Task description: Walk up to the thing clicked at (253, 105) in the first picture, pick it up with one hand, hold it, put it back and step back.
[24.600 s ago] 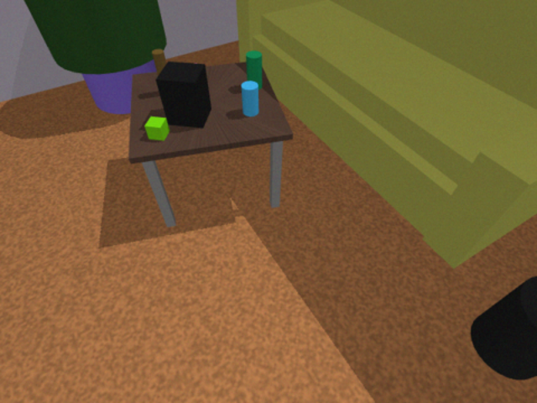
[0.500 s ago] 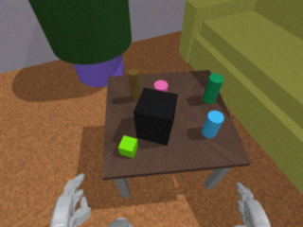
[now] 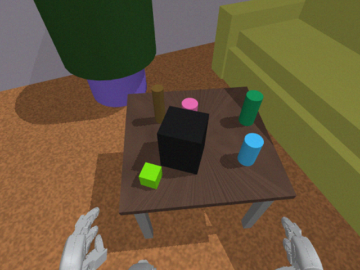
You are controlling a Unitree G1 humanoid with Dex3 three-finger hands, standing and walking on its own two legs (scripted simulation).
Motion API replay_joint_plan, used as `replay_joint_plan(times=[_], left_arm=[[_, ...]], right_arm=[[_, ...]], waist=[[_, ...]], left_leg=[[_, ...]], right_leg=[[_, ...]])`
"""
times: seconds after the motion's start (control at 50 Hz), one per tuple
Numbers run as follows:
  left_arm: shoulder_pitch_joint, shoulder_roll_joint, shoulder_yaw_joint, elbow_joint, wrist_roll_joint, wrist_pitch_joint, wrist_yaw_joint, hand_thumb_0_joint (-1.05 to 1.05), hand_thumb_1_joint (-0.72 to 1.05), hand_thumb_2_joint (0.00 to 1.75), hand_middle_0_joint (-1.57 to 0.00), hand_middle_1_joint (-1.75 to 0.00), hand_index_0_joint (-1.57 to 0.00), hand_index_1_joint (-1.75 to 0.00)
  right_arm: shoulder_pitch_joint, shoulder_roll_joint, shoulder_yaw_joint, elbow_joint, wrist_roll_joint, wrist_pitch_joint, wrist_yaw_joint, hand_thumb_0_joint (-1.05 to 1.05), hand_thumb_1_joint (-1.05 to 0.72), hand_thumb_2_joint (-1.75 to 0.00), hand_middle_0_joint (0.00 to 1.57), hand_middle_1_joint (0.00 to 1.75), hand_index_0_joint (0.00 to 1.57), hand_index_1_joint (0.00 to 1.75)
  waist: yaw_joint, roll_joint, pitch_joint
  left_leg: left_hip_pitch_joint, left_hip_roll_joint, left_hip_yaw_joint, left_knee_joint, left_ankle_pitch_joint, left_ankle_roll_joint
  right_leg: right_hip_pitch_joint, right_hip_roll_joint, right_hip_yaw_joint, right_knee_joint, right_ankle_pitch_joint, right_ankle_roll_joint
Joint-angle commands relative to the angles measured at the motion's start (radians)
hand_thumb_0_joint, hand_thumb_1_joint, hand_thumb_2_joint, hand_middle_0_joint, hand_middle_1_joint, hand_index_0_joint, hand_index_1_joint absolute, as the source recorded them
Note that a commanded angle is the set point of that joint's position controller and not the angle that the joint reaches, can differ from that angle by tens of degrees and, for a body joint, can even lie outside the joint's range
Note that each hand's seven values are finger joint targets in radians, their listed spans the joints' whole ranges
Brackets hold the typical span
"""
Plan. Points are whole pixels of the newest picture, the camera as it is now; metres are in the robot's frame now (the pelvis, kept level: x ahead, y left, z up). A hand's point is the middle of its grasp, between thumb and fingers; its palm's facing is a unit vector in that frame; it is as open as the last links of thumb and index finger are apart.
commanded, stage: home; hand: right
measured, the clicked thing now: (249, 150) +0.54 -0.24 -0.19
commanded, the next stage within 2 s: stand in 1.76 s
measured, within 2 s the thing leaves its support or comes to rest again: neither
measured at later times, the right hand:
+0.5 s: hand (274, 256) +0.17 -0.18 -0.04, palm faces +0.04 +0.98 -0.20, open 17.3 cm
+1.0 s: hand (272, 257) +0.17 -0.18 -0.04, palm faces +0.04 +0.98 -0.21, open 17.3 cm
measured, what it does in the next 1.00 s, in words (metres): stands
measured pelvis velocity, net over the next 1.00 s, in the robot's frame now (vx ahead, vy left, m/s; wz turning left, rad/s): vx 0.00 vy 0.00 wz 0.00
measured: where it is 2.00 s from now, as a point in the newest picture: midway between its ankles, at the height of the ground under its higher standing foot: outside the picture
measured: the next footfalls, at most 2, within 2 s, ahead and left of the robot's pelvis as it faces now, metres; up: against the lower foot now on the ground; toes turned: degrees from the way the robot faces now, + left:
none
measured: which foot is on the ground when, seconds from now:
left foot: down 0.00-1.00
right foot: down 0.00-1.00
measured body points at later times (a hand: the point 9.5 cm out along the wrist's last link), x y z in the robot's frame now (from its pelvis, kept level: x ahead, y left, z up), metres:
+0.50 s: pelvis +0.00 +0.00 +0.00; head +0.03 -0.01 +0.45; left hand +0.17 +0.22 -0.03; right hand +0.16 -0.23 -0.03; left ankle +0.03 +0.14 -0.68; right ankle -0.03 -0.13 -0.68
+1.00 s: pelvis +0.00 +0.00 +0.00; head +0.03 +0.00 +0.45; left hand +0.17 +0.23 -0.04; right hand +0.16 -0.23 -0.03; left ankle +0.03 +0.14 -0.68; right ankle -0.03 -0.13 -0.68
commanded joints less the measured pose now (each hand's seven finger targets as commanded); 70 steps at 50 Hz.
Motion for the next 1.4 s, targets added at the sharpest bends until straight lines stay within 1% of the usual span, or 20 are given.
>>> replay_joint_plan(times=[0.0, 0.04, 0.16, 0.22, 0.24, 0.34, 0.42, 0.46, 0.48, 0.6, 0.7, 0.86, 0.9, 0.92, 0.98, 1.0, 1.04, 1.08, 1.24, 1.38], left_arm=[[-0.027, 0.098, 0.057, -0.181, 0.003, -0.063, 0.013, 0.00, 0.90, 0.90, -0.20, -0.30, -0.20, -0.30], [-0.025, 0.111, 0.070, -0.189, 0.002, -0.066, 0.013, 0.00, 0.90, 0.90, -0.20, -0.30, -0.20, -0.30], [-0.035, 0.104, 0.061, -0.174, 0.002, -0.071, 0.010, 0.00, 0.90, 0.90, -0.20, -0.30, -0.20, -0.30], [-0.028, 0.109, 0.067, -0.189, 0.001, -0.072, 0.010, 0.00, 0.90, 0.90, -0.20, -0.30, -0.20, -0.30], [-0.011, 0.100, 0.057, -0.177, 0.004, -0.070, 0.009, 0.00, 0.90, 0.90, -0.20, -0.30, -0.20, -0.30], [-0.028, 0.110, 0.067, -0.170, 0.004, -0.072, 0.009, 0.00, 0.90, 0.90, -0.20, -0.30, -0.20, -0.30], [-0.026, 0.091, 0.049, -0.172, 0.004, -0.073, 0.007, 0.00, 0.90, 0.90, -0.20, -0.30, -0.20, -0.30], [-0.011, 0.107, 0.072, -0.177, 0.002, -0.075, 0.009, 0.00, 0.90, 0.90, -0.20, -0.30, -0.20, -0.30], [-0.009, 0.099, 0.061, -0.160, 0.002, -0.073, 0.006, 0.00, 0.90, 0.90, -0.20, -0.30, -0.20, -0.30], [-0.024, 0.099, 0.059, -0.185, 0.002, -0.072, 0.006, 0.00, 0.90, 0.90, -0.20, -0.30, -0.20, -0.30], [-0.011, 0.107, 0.066, -0.188, 0.003, -0.070, 0.006, 0.00, 0.90, 0.90, -0.20, -0.30, -0.20, -0.30], [-0.009, 0.090, 0.051, -0.176, 0.005, -0.068, 0.005, 0.00, 0.90, 0.90, -0.20, -0.30, -0.20, -0.30], [-0.011, 0.103, 0.064, -0.193, 0.002, -0.070, 0.006, 0.00, 0.90, 0.90, -0.20, -0.30, -0.20, -0.30], [-0.110, 0.155, 0.062, 0.035, -0.014, -0.079, 0.017, 0.00, 0.90, 0.90, -0.20, -0.30, -0.20, -0.30], [-0.126, 0.130, 0.046, 0.036, -0.015, -0.115, 0.027, 0.00, 0.90, 0.90, -0.20, -0.30, -0.20, -0.30], [-0.140, 0.126, 0.047, 0.064, -0.011, -0.122, 0.029, 0.00, 0.90, 0.90, -0.20, -0.30, -0.20, -0.30], [-0.157, 0.136, 0.048, 0.100, -0.014, -0.140, 0.037, 0.00, 0.90, 0.90, -0.20, -0.30, -0.20, -0.30], [-0.182, 0.138, 0.048, 0.138, -0.009, -0.157, 0.044, 0.00, 0.90, 0.90, -0.20, -0.30, -0.20, -0.30], [-0.219, 0.144, 0.054, 0.209, -0.002, -0.204, 0.063, 0.00, 0.90, 0.90, -0.20, -0.30, -0.20, -0.30], [-0.235, 0.141, 0.049, 0.244, 0.004, -0.231, 0.075, 0.00, 0.89, 0.90, -0.20, -0.30, -0.20, -0.30]], right_arm=[[-0.030, -0.108, -0.060, -0.195, -0.001, -0.046, -0.010, 0.00, 0.52, -0.07, 0.05, 0.06, 0.05, 0.06], [-0.020, -0.100, -0.058, -0.183, 0.000, -0.040, -0.009, 0.00, 0.51, -0.07, 0.05, 0.06, 0.05, 0.06], [-0.029, -0.109, -0.062, -0.207, 0.001, -0.034, -0.010, 0.00, 0.51, -0.08, 0.06, 0.06, 0.06, 0.06], [-0.018, -0.100, -0.058, -0.193, -0.001, -0.030, -0.009, 0.00, 0.51, -0.07, 0.06, 0.06, 0.05, 0.06], [-0.008, -0.110, -0.065, -0.207, -0.003, -0.032, -0.009, 0.00, 0.50, -0.08, 0.06, 0.06, 0.06, 0.06], [-0.016, -0.100, -0.058, -0.206, 0.000, -0.025, -0.007, 0.00, 0.51, -0.07, 0.05, 0.06, 0.05, 0.06], [-0.025, -0.105, -0.065, -0.200, 0.003, -0.026, -0.006, 0.00, 0.51, -0.07, 0.05, 0.06, 0.05, 0.06], [-0.021, -0.101, -0.062, -0.205, 0.000, -0.024, -0.005, 0.00, 0.51, -0.07, 0.05, 0.06, 0.05, 0.06], [-0.022, -0.106, -0.061, -0.206, 0.002, -0.023, -0.004, 0.00, 0.52, -0.07, 0.05, 0.06, 0.05, 0.06], [-0.029, -0.113, -0.068, -0.216, 0.001, -0.029, -0.006, 0.00, 0.51, -0.08, 0.06, 0.06, 0.05, 0.06], [-0.009, -0.106, -0.061, -0.212, -0.002, -0.027, -0.006, 0.00, 0.52, -0.07, 0.05, 0.06, 0.05, 0.06], [-0.006, -0.105, -0.066, -0.192, -0.001, -0.023, -0.005, 0.00, 0.51, -0.07, 0.06, 0.06, 0.05, 0.06], [-0.012, -0.106, -0.072, -0.202, 0.003, -0.022, -0.003, 0.00, 0.52, -0.07, 0.05, 0.06, 0.05, 0.06], [0.045, -0.124, -0.100, -0.194, -0.002, -0.004, -0.012, 0.00, 0.58, -0.03, 0.05, 0.05, 0.05, 0.05], [0.031, -0.110, -0.062, -0.241, 0.001, 0.002, -0.010, 0.00, 0.57, -0.04, 0.05, 0.05, 0.05, 0.05], [0.029, -0.120, -0.077, -0.238, -0.001, -0.001, -0.019, 0.00, 0.57, -0.04, 0.05, 0.05, 0.05, 0.05], [0.011, -0.101, -0.052, -0.245, 0.004, -0.003, -0.019, 0.00, 0.58, -0.03, 0.05, 0.05, 0.05, 0.05], [0.019, -0.116, -0.069, -0.254, 0.006, 0.000, -0.027, 0.00, 0.58, -0.03, 0.05, 0.05, 0.05, 0.05], [0.037, -0.109, -0.066, -0.228, 0.012, 0.001, -0.029, 0.00, 0.56, -0.05, 0.05, 0.05, 0.05, 0.05], [0.014, -0.108, -0.062, -0.205, 0.016, 0.000, -0.023, 0.00, 0.56, -0.05, 0.05, 0.05, 0.05, 0.05]], waist=[[0.002, 0.000, -0.080], [0.010, 0.009, -0.078], [-0.003, -0.024, -0.078], [0.008, 0.004, -0.095], [-0.005, -0.003, -0.115], [-0.001, -0.031, -0.107], [-0.002, 0.005, -0.083], [0.012, -0.001, -0.108], [0.001, -0.026, -0.085], [0.003, -0.002, -0.087], [0.007, -0.009, -0.136], [0.002, 0.006, -0.100], [0.008, 0.015, -0.097], [0.024, 0.026, -0.111], [0.015, 0.001, -0.071], [0.017, -0.021, -0.091], [0.037, -0.015, -0.063], [0.023, -0.045, -0.076], [0.023, -0.025, -0.123], [0.030, 0.003, -0.103]], left_leg=[[0.183, -0.042, 0.018, -0.135, 0.138, 0.015], [0.174, -0.044, 0.019, -0.137, 0.120, 0.015], [0.173, -0.044, 0.019, -0.128, 0.124, 0.019], [0.179, -0.046, 0.021, -0.121, 0.151, 0.017], [0.195, -0.044, 0.019, -0.115, 0.176, 0.018], [0.178, -0.048, 0.024, -0.103, 0.180, 0.021], [0.189, -0.041, 0.014, -0.130, 0.144, 0.015], [0.185, -0.043, 0.017, -0.121, 0.177, 0.015], [0.179, -0.045, 0.018, -0.116, 0.170, 0.018], [0.182, -0.042, 0.013, -0.132, 0.146, 0.015], [0.195, -0.043, 0.014, -0.106, 0.225, 0.017], [0.184, -0.041, 0.010, -0.123, 0.176, 0.014], [0.184, -0.040, 0.010, -0.124, 0.175, 0.014], [0.166, -0.056, 0.021, -0.127, 0.172, 0.018], [0.161, -0.055, 0.025, -0.137, 0.132, 0.018], [0.180, -0.051, 0.013, -0.147, 0.139, 0.018], [0.162, -0.057, 0.020, -0.145, 0.140, 0.017], [0.176, -0.058, 0.023, -0.141, 0.154, 0.020], [0.204, -0.061, 0.031, -0.129, 0.213, 0.021], [0.206, -0.060, 0.030, -0.150, 0.200, 0.015]], right_leg=[[-0.031, 0.036, -0.023, -0.177, 0.255, -0.020], [-0.032, 0.035, -0.022, -0.183, 0.232, -0.022], [-0.030, 0.033, -0.014, -0.186, 0.251, -0.015], [-0.016, 0.030, -0.014, -0.180, 0.290, -0.015], [-0.011, 0.032, -0.017, -0.169, 0.320, -0.014], [-0.001, 0.023, -0.001, -0.175, 0.377, -0.004], [-0.031, 0.035, -0.023, -0.173, 0.259, -0.019], [-0.014, 0.034, -0.019, -0.172, 0.304, -0.017], [-0.016, 0.032, -0.016, -0.177, 0.314, -0.012], [-0.033, 0.038, -0.026, -0.172, 0.259, -0.021], [0.003, 0.034, -0.023, -0.155, 0.370, -0.013], [-0.024, 0.036, -0.027, -0.160, 0.296, -0.020], [-0.022, 0.036, -0.027, -0.163, 0.289, -0.022], [-0.010, 0.027, -0.003, -0.148, 0.281, -0.030], [-0.036, 0.025, 0.000, -0.164, 0.235, -0.028], [-0.027, 0.031, -0.014, -0.153, 0.229, -0.030], [-0.026, 0.024, -0.005, -0.161, 0.230, -0.029], [-0.018, 0.023, -0.001, -0.157, 0.249, -0.024], [0.027, 0.016, 0.012, -0.149, 0.334, -0.020], [0.015, 0.021, 0.004, -0.152, 0.304, -0.026]])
